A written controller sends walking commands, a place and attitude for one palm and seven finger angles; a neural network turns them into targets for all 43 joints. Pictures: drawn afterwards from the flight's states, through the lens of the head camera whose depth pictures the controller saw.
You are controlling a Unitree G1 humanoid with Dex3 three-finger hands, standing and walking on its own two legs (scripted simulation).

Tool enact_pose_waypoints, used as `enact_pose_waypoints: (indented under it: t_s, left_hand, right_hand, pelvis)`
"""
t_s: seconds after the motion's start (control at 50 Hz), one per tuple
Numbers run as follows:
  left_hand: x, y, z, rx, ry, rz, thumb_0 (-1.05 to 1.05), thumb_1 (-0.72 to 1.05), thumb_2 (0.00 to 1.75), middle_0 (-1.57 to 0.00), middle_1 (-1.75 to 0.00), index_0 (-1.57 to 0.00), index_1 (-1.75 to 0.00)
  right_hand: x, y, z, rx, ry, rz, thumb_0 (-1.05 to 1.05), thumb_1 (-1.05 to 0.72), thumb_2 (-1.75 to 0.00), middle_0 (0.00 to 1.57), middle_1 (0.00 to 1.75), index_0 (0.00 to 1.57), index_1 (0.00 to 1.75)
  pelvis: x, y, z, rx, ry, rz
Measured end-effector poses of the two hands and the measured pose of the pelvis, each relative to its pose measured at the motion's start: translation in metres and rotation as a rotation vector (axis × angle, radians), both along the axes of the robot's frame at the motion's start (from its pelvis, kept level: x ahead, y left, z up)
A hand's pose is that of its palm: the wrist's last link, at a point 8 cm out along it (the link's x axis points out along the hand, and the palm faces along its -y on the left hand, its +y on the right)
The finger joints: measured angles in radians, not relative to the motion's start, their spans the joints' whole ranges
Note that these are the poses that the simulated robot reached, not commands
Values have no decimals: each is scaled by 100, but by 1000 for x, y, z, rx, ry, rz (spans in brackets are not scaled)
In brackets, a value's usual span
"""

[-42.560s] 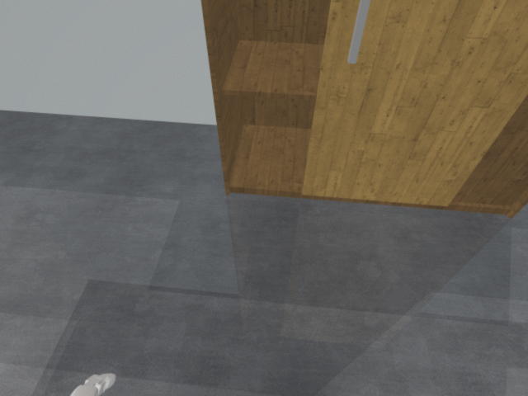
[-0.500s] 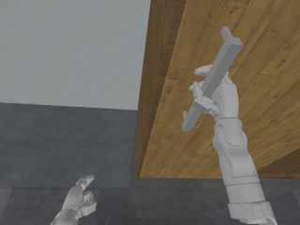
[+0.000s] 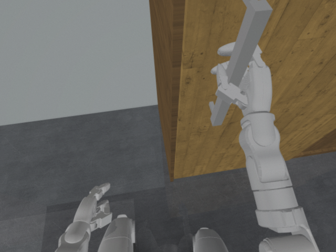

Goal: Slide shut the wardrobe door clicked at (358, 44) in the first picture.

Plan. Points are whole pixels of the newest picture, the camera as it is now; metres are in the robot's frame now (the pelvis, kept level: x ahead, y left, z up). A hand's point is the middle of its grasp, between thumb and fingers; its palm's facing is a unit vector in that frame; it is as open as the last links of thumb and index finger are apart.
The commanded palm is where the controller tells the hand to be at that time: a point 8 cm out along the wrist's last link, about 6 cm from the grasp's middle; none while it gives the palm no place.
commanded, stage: step sideways, sliding the door along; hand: right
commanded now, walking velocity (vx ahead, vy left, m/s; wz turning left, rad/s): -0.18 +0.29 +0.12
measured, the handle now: (227, 74) +0.43 -0.15 +0.15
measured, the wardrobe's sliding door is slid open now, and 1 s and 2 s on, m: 0.00 0.00 0.00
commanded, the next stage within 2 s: stop walking and hold the door there in 1.54 s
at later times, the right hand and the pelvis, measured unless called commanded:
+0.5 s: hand (218, 84) +0.39 -0.12 +0.16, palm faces +0.34 +0.94 -0.07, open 5.8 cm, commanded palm +0.34 -0.07 +0.16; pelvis +0.04 +0.07 +0.00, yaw -1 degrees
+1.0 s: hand (220, 85) +0.38 -0.12 +0.16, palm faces +0.26 +0.96 +0.00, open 6.1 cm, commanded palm +0.34 -0.04 +0.16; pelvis +0.08 +0.01 +0.00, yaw +0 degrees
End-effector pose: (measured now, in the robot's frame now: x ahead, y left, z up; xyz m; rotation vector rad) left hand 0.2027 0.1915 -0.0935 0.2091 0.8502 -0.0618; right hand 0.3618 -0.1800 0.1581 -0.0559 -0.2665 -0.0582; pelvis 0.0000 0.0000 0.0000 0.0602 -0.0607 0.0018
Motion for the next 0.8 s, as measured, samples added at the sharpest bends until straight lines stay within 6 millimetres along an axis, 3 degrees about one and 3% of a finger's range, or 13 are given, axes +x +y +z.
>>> enact_pose_waypoints:
  t_s: [0.16, 0.26, 0.34, 0.46, 0.6, 0.7, 0.8]
  left_hand:
    - [24, 34, -19, -60, -53, -49, 1, 91, 90, -20, -30, -20, -30]
    - [32, 68, -19, 6, -70, 21, 1, 91, 90, -20, -30, -20, -30]
    - [32, 82, -7, 50, -77, 37, 1, 91, 90, -20, -30, -20, -30]
    - [35, 76, 7, -9, -104, -17, 1, 91, 90, -20, -30, -20, -30]
    - [56, 60, -8, -92, -136, -62, 1, 91, 90, -20, -30, -20, -30]
    - [68, 56, -9, -49, -116, -37, 1, 91, 90, -20, -30, -20, -30]
    - [74, 42, 5, -24, -122, -42, 1, 91, 90, -20, -30, -20, -30]
  right_hand:
    - [-4, 7, 1, -64, -13, -190, -4, -65, -83, 46, 140, 38, 140]
    - [-8, 11, 2, -50, 13, -261, -4, -67, -81, 46, 140, 37, 140]
    - [-10, 12, 1, -18, -1, -252, -2, -69, -78, 46, 140, 36, 140]
    - [-11, 13, 2, -20, 18, -267, -2, -70, -77, 46, 140, 35, 139]
    - [-12, 17, 2, -28, 16, -333, -4, -68, -80, 46, 140, 30, 140]
    - [-12, 17, 2, -16, 3, -328, -3, -68, -79, 46, 140, 28, 140]
    - [-12, 13, 1, 11, 0, -259, -1, -70, -76, 46, 140, 29, 139]
  pelvis:
    - [16, 57, -14, -4, 0, -30]
    - [19, 58, -8, -30, 44, -63]
    - [22, 56, -5, -37, 43, -46]
    - [33, 63, 3, -32, 25, -27]
    - [47, 72, -5, -40, 30, -23]
    - [52, 57, -5, -42, 76, -41]
    - [56, 36, 2, -32, 75, -23]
